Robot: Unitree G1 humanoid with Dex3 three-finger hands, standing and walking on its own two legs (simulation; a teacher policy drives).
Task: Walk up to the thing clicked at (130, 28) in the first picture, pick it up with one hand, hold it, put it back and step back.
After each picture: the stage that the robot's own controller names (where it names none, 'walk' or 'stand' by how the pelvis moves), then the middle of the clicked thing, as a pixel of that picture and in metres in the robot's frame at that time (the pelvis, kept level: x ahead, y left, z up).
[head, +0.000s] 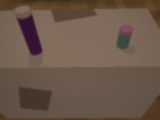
stand; (124, 37) +0.69 -0.19 -0.05
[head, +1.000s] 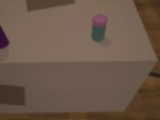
walk; (98, 28) +0.66 -0.02 -0.02
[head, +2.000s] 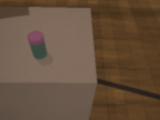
stand; (38, 45) +0.55 +0.23 -0.02
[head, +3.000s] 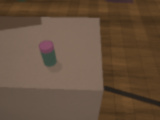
walk; (48, 53) +0.55 +0.21 -0.04
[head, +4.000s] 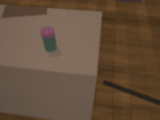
stand; (49, 39) +0.65 +0.22 -0.04
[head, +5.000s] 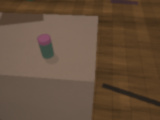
stand; (46, 46) +0.63 +0.23 -0.05
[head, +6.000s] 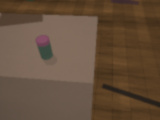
stand; (44, 47) +0.62 +0.24 -0.05
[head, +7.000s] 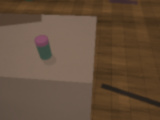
stand; (43, 47) +0.62 +0.24 -0.05
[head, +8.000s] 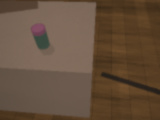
rise first; (40, 37) +0.63 +0.25 -0.04
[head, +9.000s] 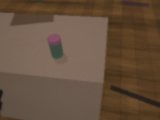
rise first; (55, 46) +0.62 +0.22 -0.05
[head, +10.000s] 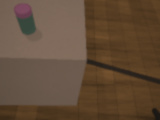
go down; (25, 19) +0.65 +0.21 -0.01
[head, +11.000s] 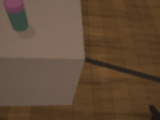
go down; (17, 15) +0.63 +0.21 +0.02
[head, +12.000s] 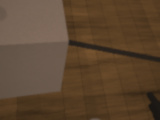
close in; out of the picture +0.64 +0.23 +0.06
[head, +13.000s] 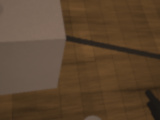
close; out of the picture +0.64 +0.23 +0.06
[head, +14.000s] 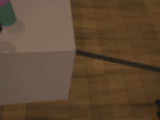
lift; (2, 8) +0.64 +0.22 +0.04
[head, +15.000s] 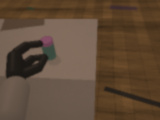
close; (48, 48) +0.64 +0.22 -0.03
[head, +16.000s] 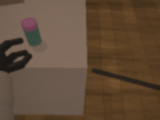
hold; (32, 32) +0.63 +0.22 -0.01
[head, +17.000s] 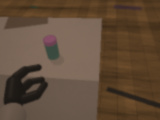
hold; (51, 47) +0.63 +0.21 -0.02
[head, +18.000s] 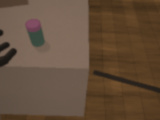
stand; (35, 33) +0.64 +0.21 -0.02
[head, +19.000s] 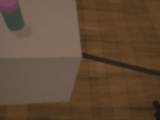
go down; (11, 13) +0.62 +0.21 +0.02
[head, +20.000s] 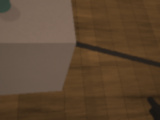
close in; out of the picture +0.64 +0.21 +0.04
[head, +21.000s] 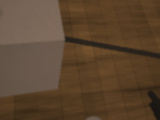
close; out of the picture +0.64 +0.23 +0.06
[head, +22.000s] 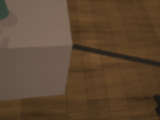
lift; out of the picture +0.64 +0.22 +0.05
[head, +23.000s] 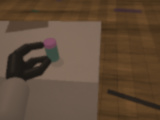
close; (51, 50) +0.63 +0.21 -0.02
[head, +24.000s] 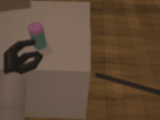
hold; (37, 36) +0.63 +0.22 -0.02
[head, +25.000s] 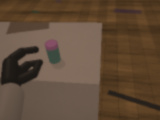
close; (53, 52) +0.63 +0.21 -0.03
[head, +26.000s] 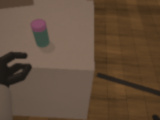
hold; (40, 33) +0.63 +0.21 +0.00
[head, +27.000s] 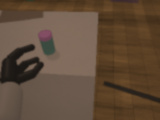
go down; (47, 42) +0.64 +0.21 -0.02
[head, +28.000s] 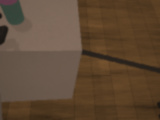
hold; (11, 7) +0.64 +0.21 +0.04
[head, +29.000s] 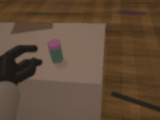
hold; (55, 51) +0.63 +0.21 -0.02
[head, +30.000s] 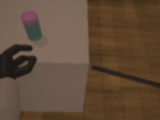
hold; (32, 26) +0.64 +0.21 +0.01
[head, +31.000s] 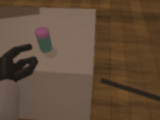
close; (44, 40) +0.64 +0.21 -0.02
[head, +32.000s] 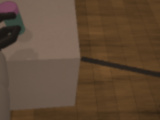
hold; (12, 19) +0.62 +0.22 +0.03
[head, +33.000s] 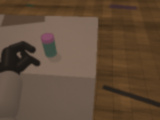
crouch; (49, 45) +0.65 +0.21 -0.03
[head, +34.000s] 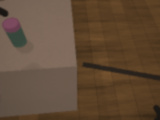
crouch; (15, 33) +0.63 +0.22 -0.02
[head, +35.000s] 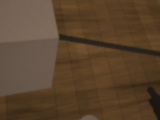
lower; out of the picture +0.64 +0.23 +0.06
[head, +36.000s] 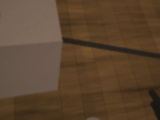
lower; out of the picture +0.64 +0.23 +0.05
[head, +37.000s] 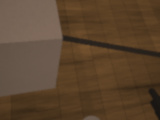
lower; out of the picture +0.64 +0.23 +0.06
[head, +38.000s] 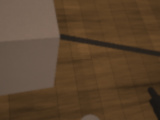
lower; out of the picture +0.65 +0.23 +0.06
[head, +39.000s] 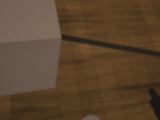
open; out of the picture +0.64 +0.23 +0.06
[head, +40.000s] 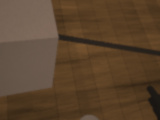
withdraw; out of the picture +0.68 +0.24 +0.06
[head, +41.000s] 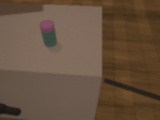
sink last; (48, 34) +0.64 +0.21 +0.00
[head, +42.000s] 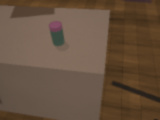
stand; (57, 34) +0.68 +0.22 -0.01
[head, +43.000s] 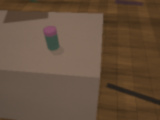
stand; (51, 38) +0.67 +0.21 -0.02
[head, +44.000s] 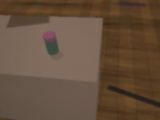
stand; (51, 43) +0.67 +0.23 -0.05
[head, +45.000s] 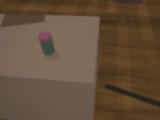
stand; (47, 43) +0.65 +0.24 -0.05
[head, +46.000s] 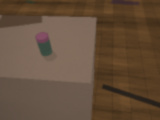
stand; (44, 44) +0.65 +0.25 -0.05
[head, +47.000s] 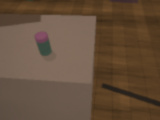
stand; (43, 44) +0.64 +0.25 -0.05
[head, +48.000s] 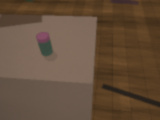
walk; (44, 44) +0.65 +0.24 -0.05
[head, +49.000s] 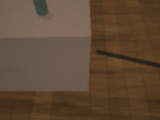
walk; (40, 3) +0.80 +0.28 -0.02
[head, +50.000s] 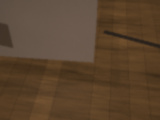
walk; out of the picture +1.14 +0.22 -0.02
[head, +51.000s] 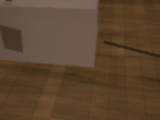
stand; out of the picture +1.30 +0.22 -0.03
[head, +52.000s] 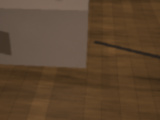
stand; out of the picture +1.26 +0.25 -0.05
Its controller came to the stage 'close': yes
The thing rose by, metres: 0.00
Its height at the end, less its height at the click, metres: +0.00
